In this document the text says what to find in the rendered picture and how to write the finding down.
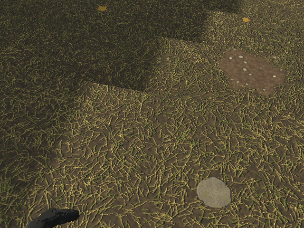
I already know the robot left hand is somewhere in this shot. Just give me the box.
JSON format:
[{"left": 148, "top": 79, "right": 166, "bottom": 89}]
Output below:
[{"left": 24, "top": 207, "right": 80, "bottom": 228}]

